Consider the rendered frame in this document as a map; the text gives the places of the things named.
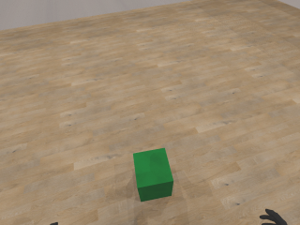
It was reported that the carton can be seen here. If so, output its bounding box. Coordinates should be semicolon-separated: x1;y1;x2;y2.
133;147;173;202

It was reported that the right robot hand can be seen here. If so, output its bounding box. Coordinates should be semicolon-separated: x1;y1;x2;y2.
260;209;288;225

